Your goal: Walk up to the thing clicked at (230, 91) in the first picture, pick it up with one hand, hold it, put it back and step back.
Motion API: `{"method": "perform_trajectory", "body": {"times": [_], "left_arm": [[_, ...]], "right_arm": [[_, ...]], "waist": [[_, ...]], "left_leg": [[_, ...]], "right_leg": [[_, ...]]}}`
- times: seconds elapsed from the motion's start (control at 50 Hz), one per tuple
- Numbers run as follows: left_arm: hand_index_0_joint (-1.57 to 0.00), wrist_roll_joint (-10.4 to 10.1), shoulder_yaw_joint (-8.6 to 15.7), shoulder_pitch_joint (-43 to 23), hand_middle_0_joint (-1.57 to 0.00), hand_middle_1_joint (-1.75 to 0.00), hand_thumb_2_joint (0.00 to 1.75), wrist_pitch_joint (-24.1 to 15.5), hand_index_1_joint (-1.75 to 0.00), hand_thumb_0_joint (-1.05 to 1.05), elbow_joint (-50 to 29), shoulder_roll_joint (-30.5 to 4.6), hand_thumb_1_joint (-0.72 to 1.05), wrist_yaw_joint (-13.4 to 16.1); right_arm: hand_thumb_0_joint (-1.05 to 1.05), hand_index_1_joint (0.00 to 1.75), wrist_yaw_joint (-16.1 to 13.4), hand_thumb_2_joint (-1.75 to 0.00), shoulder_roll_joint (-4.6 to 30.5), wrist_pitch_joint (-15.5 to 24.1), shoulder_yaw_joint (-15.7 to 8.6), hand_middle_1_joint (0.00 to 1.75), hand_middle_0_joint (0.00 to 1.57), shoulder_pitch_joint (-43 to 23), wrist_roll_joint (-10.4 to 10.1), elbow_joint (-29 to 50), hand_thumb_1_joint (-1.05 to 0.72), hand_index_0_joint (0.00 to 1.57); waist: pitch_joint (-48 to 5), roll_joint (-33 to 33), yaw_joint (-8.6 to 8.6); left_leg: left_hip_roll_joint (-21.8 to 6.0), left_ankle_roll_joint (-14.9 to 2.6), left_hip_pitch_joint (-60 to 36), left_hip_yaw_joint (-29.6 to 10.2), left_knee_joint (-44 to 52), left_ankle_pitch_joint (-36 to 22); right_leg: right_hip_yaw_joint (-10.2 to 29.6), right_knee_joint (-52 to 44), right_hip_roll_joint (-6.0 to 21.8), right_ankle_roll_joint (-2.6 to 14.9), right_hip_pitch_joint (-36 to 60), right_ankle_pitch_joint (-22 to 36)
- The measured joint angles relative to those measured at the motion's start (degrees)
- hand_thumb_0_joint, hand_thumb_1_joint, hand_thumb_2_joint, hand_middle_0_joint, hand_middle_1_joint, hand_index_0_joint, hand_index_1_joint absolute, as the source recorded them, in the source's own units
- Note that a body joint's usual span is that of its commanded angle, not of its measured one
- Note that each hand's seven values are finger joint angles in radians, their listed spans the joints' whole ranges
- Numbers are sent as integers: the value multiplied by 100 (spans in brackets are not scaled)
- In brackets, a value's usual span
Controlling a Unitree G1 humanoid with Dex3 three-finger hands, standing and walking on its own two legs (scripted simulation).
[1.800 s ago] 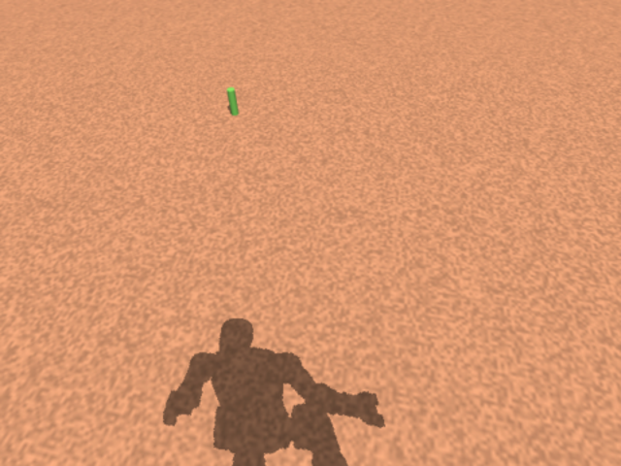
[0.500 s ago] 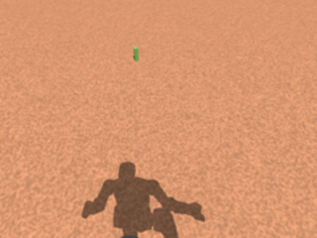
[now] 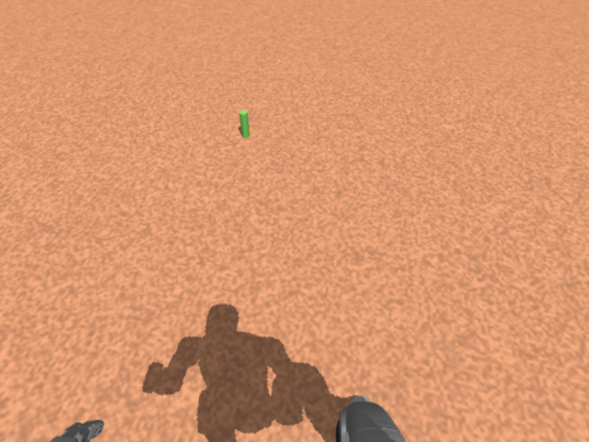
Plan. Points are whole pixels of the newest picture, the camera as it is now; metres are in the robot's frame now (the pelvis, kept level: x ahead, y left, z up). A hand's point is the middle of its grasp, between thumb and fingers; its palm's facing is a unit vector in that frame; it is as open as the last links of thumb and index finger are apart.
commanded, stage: walk up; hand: left
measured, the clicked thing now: (244, 124) +1.73 +0.19 -0.70
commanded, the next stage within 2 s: none
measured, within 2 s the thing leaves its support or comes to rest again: neither
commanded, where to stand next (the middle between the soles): +1.41 -0.04 m, yaw +2 degrees
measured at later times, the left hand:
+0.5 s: hand (148, 330) +0.33 +0.25 -0.15, palm faces +0.04 -0.93 -0.36, open 7.4 cm
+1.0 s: hand (175, 184) +0.69 +0.26 -0.14, palm faces -0.10 -0.93 -0.35, open 7.4 cm
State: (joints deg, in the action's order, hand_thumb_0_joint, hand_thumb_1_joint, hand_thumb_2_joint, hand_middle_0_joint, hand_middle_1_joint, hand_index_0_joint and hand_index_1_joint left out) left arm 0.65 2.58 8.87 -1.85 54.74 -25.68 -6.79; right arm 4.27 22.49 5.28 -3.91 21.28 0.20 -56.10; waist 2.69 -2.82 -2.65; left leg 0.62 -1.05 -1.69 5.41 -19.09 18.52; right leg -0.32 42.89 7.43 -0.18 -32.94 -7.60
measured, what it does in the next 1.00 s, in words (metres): walks ahead: right foot, then left foot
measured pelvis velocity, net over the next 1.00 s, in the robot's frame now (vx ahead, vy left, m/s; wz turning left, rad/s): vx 0.58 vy -0.01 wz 0.00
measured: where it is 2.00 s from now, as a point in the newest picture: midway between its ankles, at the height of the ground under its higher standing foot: (295, 229)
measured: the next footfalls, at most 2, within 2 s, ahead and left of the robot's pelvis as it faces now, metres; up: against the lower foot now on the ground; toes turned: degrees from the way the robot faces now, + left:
right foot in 0.12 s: +0.28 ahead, -0.16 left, +0.00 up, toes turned -5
left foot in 0.56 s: +0.54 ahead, +0.11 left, +0.00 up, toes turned +7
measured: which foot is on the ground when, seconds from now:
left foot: down 0.00-0.16, up 0.18-0.54, down 0.56-1.00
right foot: up 0.00-0.10, down 0.12-0.60, up 0.62-1.00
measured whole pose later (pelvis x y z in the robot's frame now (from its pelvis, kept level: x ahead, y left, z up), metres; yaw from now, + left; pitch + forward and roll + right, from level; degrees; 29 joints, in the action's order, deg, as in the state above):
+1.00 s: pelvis +0.58 -0.01 +0.00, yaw +0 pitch -2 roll +2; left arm 0.5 2.4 10.9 -1.1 50.8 -25.3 -5.3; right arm 2.9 22.3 5.0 -3.4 22.0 0.0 -51.4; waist 5.0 -2.9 -2.5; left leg 0.5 -0.5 -0.9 7.5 -20.7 19.4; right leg -0.5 36.0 5.5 1.2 -30.0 -4.2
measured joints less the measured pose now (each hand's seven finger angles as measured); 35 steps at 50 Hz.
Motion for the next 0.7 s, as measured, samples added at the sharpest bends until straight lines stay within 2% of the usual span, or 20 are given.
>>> {"method": "perform_trajectory", "body": {"times": [0.08, 0.12, 0.14, 0.16, 0.18, 0.2, 0.24, 0.28, 0.34, 0.42, 0.48, 0.54, 0.58, 0.6, 0.62, 0.66, 0.7], "left_arm": [[-20, 0, 10, -165, -20, -30, 89, 22, -30, 0, -27, 41, 91, 3], [-20, -11, 27, -240, -20, -30, 89, 1, -30, 0, -57, 47, 91, 28], [-20, -15, 63, -306, -20, -30, 89, -26, -30, 0, -55, 113, 91, 69], [-20, -15, 91, -378, -20, -30, 89, -67, -30, 0, -64, 216, 91, 112], [-20, 3, 99, -410, -20, -30, 89, -129, -30, 0, -127, 274, 91, 141], [-20, -1, 98, -405, -20, -30, 89, -198, -30, 0, -207, 306, 91, 168], [-20, -61, 80, -305, -20, -30, 89, -270, -30, 0, -324, 390, 91, 229], [-20, -110, 23, -110, -20, -30, 89, -300, -30, 0, -365, 487, 91, 301], [-21, -101, -23, 304, -21, -30, 89, -332, -30, 0, -308, 502, 91, 353], [-21, -37, -24, 735, -21, -30, 89, -306, -30, 0, -168, 377, 90, 347], [-21, 12, 21, 884, -21, -30, 89, -308, -30, 0, -158, 198, 90, 316], [-21, 19, 66, 1006, -21, -30, 89, -298, -30, 0, -164, -4, 90, 309], [-21, 22, 89, 1078, -21, -30, 89, -246, -30, 0, -141, -120, 90, 339], [-21, 8, 101, 1044, -21, -30, 89, -197, -30, 0, -104, -141, 90, 381], [-20, -23, 91, 1000, -20, -30, 89, -145, -30, 0, -82, -99, 91, 419], [-20, -59, -2, 922, -20, -30, 89, -85, -30, 1, -78, -8, 91, 467], [-20, -87, -83, 844, -20, -30, 89, -94, -30, 1, -90, 5, 91, 456]], "right_arm": [[0, 30, -26, -90, 67, 2, -18, 30, 21, 135, -6, 25, -90, 20], [0, 30, -61, -90, 99, -34, -28, 30, 21, 198, 10, 52, -90, 20], [0, 30, -83, -90, 147, -66, -42, 30, 21, 169, 27, 42, -90, 20], [0, 30, -114, -90, 195, -117, -62, 30, 21, 76, 47, 18, -90, 20], [0, 30, -147, -90, 190, -165, -61, 30, 21, -7, 42, 30, -90, 20], [1, 30, -172, -90, 151, -188, -36, 30, 21, -81, 13, 62, -90, 20], [1, 30, -199, -90, 111, -175, 42, 30, 20, -244, -18, 95, -90, 20], [1, 30, -186, -90, 156, -151, 60, 30, 20, -427, -70, 148, -90, 20], [1, 30, -130, -90, 236, -129, 33, 30, 20, -704, -65, 378, -90, 20], [0, 30, 3, -90, 291, -151, -61, 30, 20, -1002, -22, 630, -90, 20], [0, 30, 115, -90, 272, -166, -83, 30, 20, -1117, 7, 679, -91, 20], [0, 30, 173, -90, 214, -162, -100, 30, 20, -1152, 56, 646, -90, 20], [0, 30, 160, -90, 165, -107, -118, 30, 20, -1125, 119, 636, -90, 20], [0, 30, 129, -90, 116, -67, -126, 30, 20, -1148, 169, 637, -90, 20], [0, 30, 92, -90, 102, -25, -122, 30, 20, -1151, 201, 678, -90, 20], [0, 30, 28, -90, 48, 12, -95, 30, 20, -1098, 121, 726, -90, 20], [0, 30, -42, -90, -60, 10, -28, 30, 20, -979, 35, 705, -90, 20]], "waist": [[-8, 186, -54], [-55, 278, -83], [-22, 437, -52], [74, 659, -15], [154, 760, 14], [203, 719, 69], [234, 560, 181], [229, 531, 285], [160, 540, 423], [92, 591, 457], [79, 519, 528], [20, 359, 630], [-52, 154, 613], [-7, -10, 583], [42, -39, 538], [108, 26, 407], [143, -21, 313]], "left_leg": [[-89, 181, -421, -43, 108, 412], [-194, 263, -524, -97, -99, 780], [-361, 250, -501, -101, -419, 1022], [-599, 168, -359, -137, -1026, 1185], [-725, 20, -59, -271, -1900, 1076], [-638, -39, 322, -455, -2829, 982], [-361, -90, 1142, -579, -4333, 852], [-247, -143, 1866, -628, -5005, 449], [-320, -164, 2664, -680, -4712, -18], [-541, 17, 3302, -712, -3431, -465], [-653, 86, 3353, -513, -2194, -991], [-621, 35, 3089, -323, -1571, -1350], [-450, -61, 2858, -188, -1563, -1215], [-324, -109, 2841, -79, -1803, -977], [-287, -143, 2822, -30, -2016, -741], [-303, -183, 2620, -31, -2079, -476], [-275, -159, 2216, 19, -1719, -461]], "right_leg": [[-113, -907, -26, 149, 190, 406], [-254, -1165, -135, 235, 443, 340], [-323, -1108, -282, 188, 516, 392], [-438, -945, -459, 146, 586, 211], [-524, -770, -545, 129, 652, -19], [-528, -622, -532, 126, 714, -232], [-491, -647, -425, 154, 1001, -474], [-507, -993, -400, 148, 1461, -522], [-480, -1474, -484, 123, 2057, -583], [-578, -1853, -635, 116, 2682, -819], [-668, -1953, -690, 42, 3039, -1100], [-676, -1735, -658, -64, 3285, -1588], [-639, -1184, -467, -51, 3274, -2071], [-536, -543, -281, 71, 3081, -2176], [-291, 266, -297, 165, 2773, -2162], [86, 1637, -562, 295, 2101, -2005], [269, 2239, -646, 306, 1494, -1559]]}}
